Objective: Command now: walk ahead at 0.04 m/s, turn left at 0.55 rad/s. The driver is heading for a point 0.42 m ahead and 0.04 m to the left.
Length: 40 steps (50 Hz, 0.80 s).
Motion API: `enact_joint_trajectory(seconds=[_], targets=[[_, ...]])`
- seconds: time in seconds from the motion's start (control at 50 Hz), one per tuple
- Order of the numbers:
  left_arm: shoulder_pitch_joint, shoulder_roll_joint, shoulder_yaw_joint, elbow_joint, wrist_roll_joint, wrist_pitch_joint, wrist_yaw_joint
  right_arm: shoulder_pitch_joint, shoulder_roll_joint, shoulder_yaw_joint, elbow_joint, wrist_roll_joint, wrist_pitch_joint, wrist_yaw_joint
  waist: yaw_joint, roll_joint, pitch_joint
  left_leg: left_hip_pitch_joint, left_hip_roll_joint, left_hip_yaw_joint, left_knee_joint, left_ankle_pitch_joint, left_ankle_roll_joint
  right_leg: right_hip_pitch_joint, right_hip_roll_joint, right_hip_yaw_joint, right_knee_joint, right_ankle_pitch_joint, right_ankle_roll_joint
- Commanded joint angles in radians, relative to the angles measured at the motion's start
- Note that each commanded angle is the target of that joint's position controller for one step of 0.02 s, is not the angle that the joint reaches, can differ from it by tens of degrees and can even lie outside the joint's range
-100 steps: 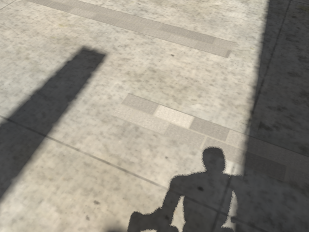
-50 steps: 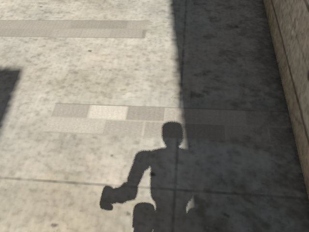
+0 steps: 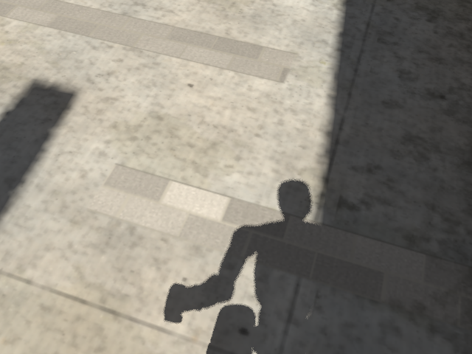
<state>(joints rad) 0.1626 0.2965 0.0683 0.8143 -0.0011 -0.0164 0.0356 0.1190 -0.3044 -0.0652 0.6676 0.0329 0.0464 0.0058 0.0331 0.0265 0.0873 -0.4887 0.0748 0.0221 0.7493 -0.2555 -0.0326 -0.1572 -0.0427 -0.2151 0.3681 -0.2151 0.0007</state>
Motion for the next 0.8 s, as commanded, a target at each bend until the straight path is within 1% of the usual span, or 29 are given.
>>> enact_joint_trajectory(seconds=[0.02,0.04,0.06,0.08,0.1,0.12,0.14,0.16,0.18,0.2,0.24,0.3,0.34,0.38,0.42,0.46,0.52,0.56,0.58,0.6,0.62,0.64,0.66,0.68,0.7,0.72,0.76,0.78,0.8], targets=[[-0.071,0.196,0.047,-0.073,-0.025,-0.005,-0.004,0.030,-0.079,-0.021,-0.085,-0.001,-0.001,0.024,-0.049,-0.117,-0.121,0.101,0.000,0.023,-0.123,0.015,0.042,0.080,-0.290,0.137,-0.023,0.346,-0.167],[-0.060,0.184,0.045,-0.068,-0.032,-0.001,-0.006,0.049,-0.086,-0.027,-0.079,-0.001,0.000,0.027,-0.058,-0.104,-0.134,0.177,-0.030,0.046,-0.213,0.083,0.063,0.067,-0.260,0.105,0.049,0.324,-0.129],[0.013,0.148,0.039,-0.037,-0.026,0.000,-0.020,0.111,-0.125,-0.047,-0.054,-0.015,0.004,0.014,-0.063,-0.023,-0.163,0.295,-0.052,0.027,-0.289,0.229,0.100,0.028,-0.202,0.046,0.195,0.252,-0.072],[0.049,0.101,0.024,-0.055,0.016,-0.003,-0.032,0.171,-0.260,-0.084,-0.060,-0.015,0.006,-0.011,-0.053,0.245,-0.199,0.511,0.137,-0.250,-0.317,0.702,0.197,-0.213,-0.090,-0.017,0.486,-0.106,0.021],[0.008,0.105,0.017,-0.111,0.036,-0.004,-0.035,0.192,-0.285,-0.082,-0.086,-0.029,-0.007,-0.006,-0.063,0.313,-0.305,0.625,0.299,-0.573,-0.360,0.505,0.405,-0.482,0.044,0.113,0.734,-0.492,0.067],[-0.065,0.153,0.034,-0.108,0.007,-0.008,-0.040,0.219,-0.227,-0.069,-0.079,-0.025,-0.034,0.008,-0.118,0.131,-0.314,0.621,0.287,-0.576,-0.432,0.256,0.417,-0.553,0.025,0.251,0.837,-0.448,0.049],[-0.100,0.144,0.035,-0.124,-0.016,-0.014,-0.042,0.216,-0.201,-0.059,-0.059,-0.016,-0.058,0.009,-0.100,0.084,-0.240,0.594,0.247,-0.531,-0.463,0.007,0.361,-0.613,-0.001,0.268,0.840,-0.355,0.021],[-0.098,0.138,0.037,-0.108,-0.017,-0.017,-0.036,0.176,-0.177,-0.053,-0.060,-0.003,-0.070,0.005,-0.081,0.037,-0.180,0.538,0.212,-0.495,-0.487,-0.155,0.311,-0.619,-0.032,0.282,0.799,-0.262,0.007],[-0.098,0.149,0.042,-0.102,-0.009,-0.020,-0.030,0.135,-0.156,-0.044,-0.067,-0.001,-0.074,-0.002,-0.063,0.056,-0.138,0.481,0.186,-0.469,-0.520,-0.199,0.284,-0.598,-0.048,0.294,0.740,-0.174,0.005],[-0.089,0.143,0.041,-0.096,-0.005,-0.025,-0.031,0.118,-0.149,-0.038,-0.075,-0.011,-0.077,-0.007,-0.045,0.087,-0.120,0.440,0.156,-0.449,-0.550,-0.195,0.275,-0.554,-0.046,0.295,0.705,-0.101,0.006],[-0.085,0.137,0.043,-0.086,0.000,-0.040,-0.035,0.123,-0.142,-0.037,-0.081,-0.025,-0.092,-0.013,-0.041,0.076,-0.116,0.453,0.130,-0.419,-0.570,-0.088,0.279,-0.534,-0.027,0.294,0.623,-0.002,0.020],[-0.123,0.108,0.037,-0.086,0.012,-0.051,-0.033,0.178,-0.155,-0.043,-0.065,-0.016,-0.107,-0.023,-0.063,0.061,-0.097,0.467,0.115,-0.383,-0.576,-0.014,0.283,-0.529,-0.009,0.305,0.463,0.078,0.059],[-0.138,0.094,0.034,-0.090,0.000,-0.060,-0.038,0.205,-0.155,-0.045,-0.048,-0.009,-0.101,-0.032,-0.071,0.099,-0.069,0.449,0.101,-0.393,-0.584,-0.044,0.279,-0.511,0.001,0.312,0.362,0.101,0.073],[-0.168,0.090,0.031,-0.092,-0.002,-0.069,-0.045,0.220,-0.169,-0.050,-0.042,-0.009,-0.098,-0.035,-0.083,0.099,-0.051,0.414,0.093,-0.389,-0.584,-0.055,0.270,-0.475,0.011,0.308,0.292,0.140,0.083],[-0.180,0.077,0.023,-0.087,-0.003,-0.078,-0.054,0.235,-0.165,-0.049,-0.029,-0.008,-0.097,-0.036,-0.094,0.101,-0.045,0.391,0.091,-0.372,-0.579,-0.055,0.259,-0.427,0.010,0.295,0.240,0.173,0.086],[-0.192,0.071,0.016,-0.083,-0.007,-0.087,-0.060,0.254,-0.156,-0.046,-0.012,-0.007,-0.097,-0.032,-0.107,0.104,-0.033,0.369,0.093,-0.368,-0.568,-0.064,0.252,-0.373,0.011,0.283,0.207,0.180,0.076],[-0.181,0.091,0.013,-0.070,-0.013,-0.099,-0.071,0.258,-0.149,-0.042,0.005,-0.010,-0.100,-0.021,-0.101,0.118,-0.017,0.358,0.111,-0.393,-0.536,-0.051,0.249,-0.294,0.010,0.272,0.181,0.144,0.037],[-0.114,0.111,0.019,-0.043,-0.015,-0.107,-0.074,0.246,-0.137,-0.039,0.009,-0.007,-0.100,-0.015,-0.057,0.134,-0.023,0.354,0.111,-0.398,-0.486,0.011,0.235,-0.201,0.019,0.245,0.142,0.111,-0.001],[-0.048,0.119,0.025,-0.012,-0.008,-0.109,-0.071,0.241,-0.116,-0.032,0.011,-0.010,-0.097,-0.015,-0.021,0.129,-0.036,0.341,0.079,-0.384,-0.417,0.106,0.214,-0.113,0.039,0.226,0.107,0.116,-0.017],[0.052,0.140,0.036,0.022,0.001,-0.112,-0.067,0.234,-0.088,-0.021,0.008,-0.019,-0.095,-0.018,0.030,0.101,-0.091,0.322,0.020,-0.341,-0.267,0.238,0.178,0.012,0.030,0.244,0.089,0.147,-0.038],[0.177,0.213,0.051,0.042,0.016,-0.115,-0.066,0.263,-0.035,-0.001,-0.009,-0.041,-0.094,-0.024,0.058,-0.077,-0.228,0.221,-0.078,-0.252,0.051,0.112,0.116,0.221,-0.143,0.428,0.096,0.325,-0.098],[0.244,0.290,0.065,0.074,0.022,-0.108,-0.072,0.392,0.005,0.008,-0.006,-0.022,-0.099,-0.033,0.000,-0.381,-0.309,-0.031,-0.229,-0.212,0.362,-0.400,0.056,0.391,-0.363,0.818,-0.006,0.400,-0.274],[0.200,0.198,0.044,0.065,-0.008,-0.109,-0.081,0.402,-0.103,-0.016,0.027,-0.008,-0.096,-0.043,-0.005,-0.228,-0.253,-0.127,-0.173,-0.279,0.473,-0.384,0.045,0.328,-0.385,0.876,-0.047,0.264,-0.281],[0.137,0.138,0.026,0.047,-0.011,-0.106,-0.080,0.308,-0.134,-0.025,0.023,-0.001,-0.089,-0.047,0.007,-0.152,-0.157,-0.151,-0.127,-0.255,0.491,-0.311,0.047,0.238,-0.343,0.733,-0.046,0.297,-0.251],[0.081,0.104,0.009,0.041,-0.005,-0.097,-0.078,0.267,-0.126,-0.024,0.021,-0.015,-0.080,-0.051,-0.009,-0.105,-0.121,-0.124,-0.080,-0.200,0.456,-0.244,0.038,0.167,-0.289,0.611,-0.055,0.390,-0.223],[0.054,0.075,-0.004,0.045,-0.006,-0.088,-0.073,0.235,-0.112,-0.025,0.013,-0.034,-0.074,-0.053,-0.018,-0.116,-0.099,-0.100,-0.043,-0.166,0.393,-0.182,0.026,0.122,-0.254,0.531,-0.063,0.499,-0.204],[0.058,0.025,-0.027,0.071,0.006,-0.081,-0.060,0.217,-0.054,-0.017,0.014,-0.029,-0.068,-0.046,-0.028,-0.176,-0.106,-0.005,-0.032,-0.120,0.311,-0.089,0.009,0.074,-0.172,0.395,-0.071,0.692,-0.176],[0.066,0.021,-0.033,0.085,0.010,-0.082,-0.057,0.212,-0.026,-0.011,0.013,-0.024,-0.065,-0.046,-0.033,-0.180,-0.115,0.015,-0.035,-0.104,0.256,-0.066,0.002,0.073,-0.156,0.356,-0.065,0.787,-0.176],[0.058,0.046,-0.033,0.091,0.009,-0.084,-0.053,0.185,-0.012,-0.010,0.012,-0.022,-0.061,-0.045,-0.030,-0.184,-0.117,0.025,-0.039,-0.089,0.188,-0.037,-0.011,0.075,-0.146,0.324,-0.063,0.853,-0.180]])
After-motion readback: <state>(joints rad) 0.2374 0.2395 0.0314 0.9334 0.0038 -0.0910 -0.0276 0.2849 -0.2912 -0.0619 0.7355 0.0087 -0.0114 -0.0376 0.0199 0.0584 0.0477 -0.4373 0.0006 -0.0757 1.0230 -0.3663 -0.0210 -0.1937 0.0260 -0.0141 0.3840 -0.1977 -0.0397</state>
